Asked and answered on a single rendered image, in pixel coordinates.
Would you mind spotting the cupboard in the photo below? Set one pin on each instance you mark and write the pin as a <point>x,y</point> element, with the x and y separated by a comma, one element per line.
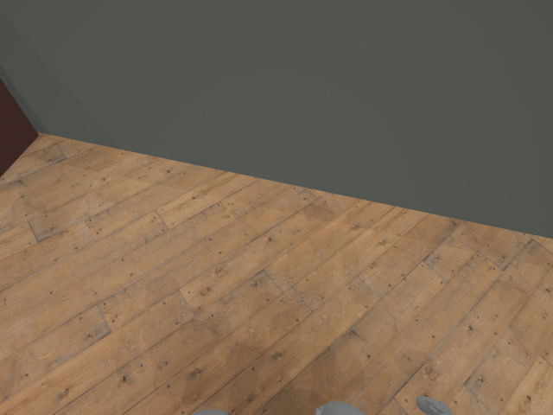
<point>16,132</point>

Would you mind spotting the robot right hand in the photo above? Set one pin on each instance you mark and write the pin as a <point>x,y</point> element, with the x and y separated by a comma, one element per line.
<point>433,407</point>

